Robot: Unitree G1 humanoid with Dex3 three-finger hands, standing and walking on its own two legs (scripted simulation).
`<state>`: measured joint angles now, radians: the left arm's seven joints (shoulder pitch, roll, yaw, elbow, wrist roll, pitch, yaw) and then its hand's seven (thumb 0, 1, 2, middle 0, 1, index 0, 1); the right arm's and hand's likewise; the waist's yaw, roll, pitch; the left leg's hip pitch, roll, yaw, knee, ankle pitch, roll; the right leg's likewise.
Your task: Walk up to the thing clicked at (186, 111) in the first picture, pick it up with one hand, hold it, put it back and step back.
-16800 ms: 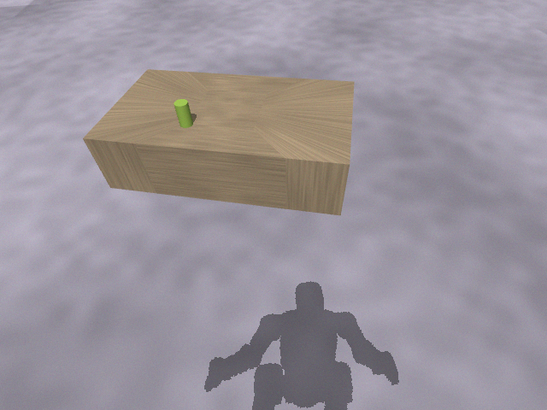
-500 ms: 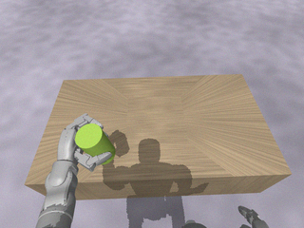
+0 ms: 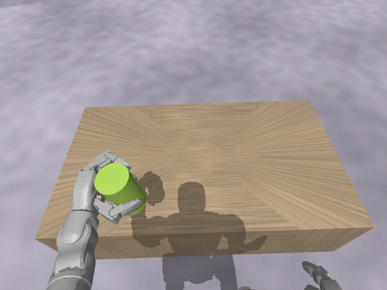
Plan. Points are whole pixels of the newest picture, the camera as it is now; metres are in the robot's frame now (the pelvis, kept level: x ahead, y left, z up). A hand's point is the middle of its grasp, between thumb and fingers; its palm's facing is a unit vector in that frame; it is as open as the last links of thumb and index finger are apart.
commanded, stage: hold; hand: left
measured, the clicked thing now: (123, 190) +0.32 +0.16 +0.04
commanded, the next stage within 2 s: crouch in 1.80 s
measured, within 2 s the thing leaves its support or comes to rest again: neither
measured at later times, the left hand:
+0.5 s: hand (118, 185) +0.33 +0.17 +0.05, palm faces -0.04 -1.00 +0.01, open 9.7 cm
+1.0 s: hand (120, 188) +0.32 +0.17 +0.05, palm faces -0.04 -1.00 +0.02, open 9.7 cm
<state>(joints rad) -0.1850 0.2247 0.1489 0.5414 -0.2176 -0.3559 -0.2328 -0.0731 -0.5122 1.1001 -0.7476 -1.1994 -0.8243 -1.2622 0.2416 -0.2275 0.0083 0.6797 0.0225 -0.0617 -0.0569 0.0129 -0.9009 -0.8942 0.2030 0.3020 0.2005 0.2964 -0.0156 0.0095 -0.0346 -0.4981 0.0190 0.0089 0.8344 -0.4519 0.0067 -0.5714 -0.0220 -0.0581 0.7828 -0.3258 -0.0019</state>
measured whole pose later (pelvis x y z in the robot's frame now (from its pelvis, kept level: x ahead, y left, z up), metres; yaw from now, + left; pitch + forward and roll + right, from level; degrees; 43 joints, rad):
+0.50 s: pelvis +0.00 +0.00 +0.00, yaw +0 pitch +6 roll -1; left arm -0.20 0.23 0.16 0.55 -0.22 -0.35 -0.24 -0.07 -0.51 1.10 -0.74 -1.20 -0.82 -1.26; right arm 0.24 -0.23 0.01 0.68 0.02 -0.07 -0.05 0.01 -0.90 -0.89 0.20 0.30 0.20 0.30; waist -0.01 0.01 -0.03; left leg -0.49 0.01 0.01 0.82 -0.44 0.01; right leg -0.56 -0.03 -0.06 0.77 -0.32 0.00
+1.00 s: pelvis +0.00 +0.00 +0.00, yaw +0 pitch +6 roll -1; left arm -0.17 0.22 0.15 0.53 -0.22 -0.36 -0.25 -0.07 -0.51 1.10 -0.74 -1.21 -0.82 -1.27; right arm 0.24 -0.23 0.00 0.68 0.02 -0.07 -0.05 0.01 -0.90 -0.90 0.20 0.30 0.20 0.30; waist -0.01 0.01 -0.03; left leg -0.48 0.02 0.00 0.82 -0.44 0.00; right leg -0.56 -0.02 -0.06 0.77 -0.32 -0.01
